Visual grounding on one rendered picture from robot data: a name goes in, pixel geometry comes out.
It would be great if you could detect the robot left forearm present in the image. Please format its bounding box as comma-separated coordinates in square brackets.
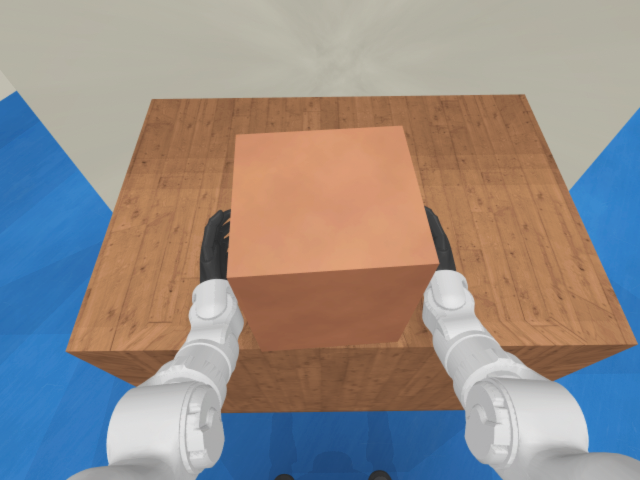
[107, 279, 244, 463]

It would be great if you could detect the robot right forearm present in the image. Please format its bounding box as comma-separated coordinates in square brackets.
[422, 270, 589, 444]

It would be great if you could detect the right robot hand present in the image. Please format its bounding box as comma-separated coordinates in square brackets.
[424, 206, 456, 271]

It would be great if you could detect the left robot hand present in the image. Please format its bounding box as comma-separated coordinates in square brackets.
[200, 209, 231, 283]

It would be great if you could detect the carton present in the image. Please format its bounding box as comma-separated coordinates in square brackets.
[227, 126, 440, 352]

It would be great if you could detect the pedestal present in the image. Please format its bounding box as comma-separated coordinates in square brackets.
[65, 94, 638, 413]

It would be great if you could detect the right robot upper arm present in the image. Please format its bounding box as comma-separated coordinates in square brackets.
[465, 377, 640, 480]

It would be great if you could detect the left robot upper arm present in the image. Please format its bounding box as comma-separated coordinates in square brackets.
[66, 381, 225, 480]

